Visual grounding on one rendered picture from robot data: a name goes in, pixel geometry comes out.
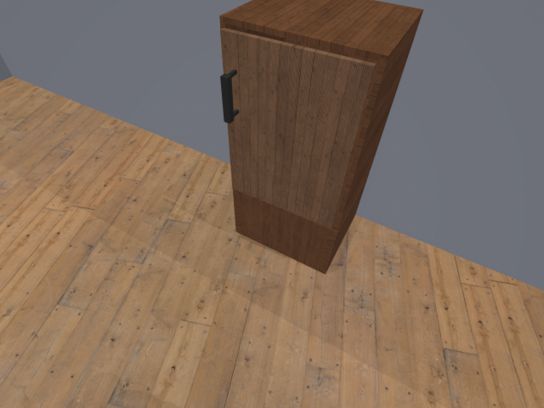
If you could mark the cupboard door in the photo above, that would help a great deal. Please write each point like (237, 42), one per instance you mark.
(300, 109)

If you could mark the handle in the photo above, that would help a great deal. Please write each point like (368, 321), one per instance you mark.
(227, 97)

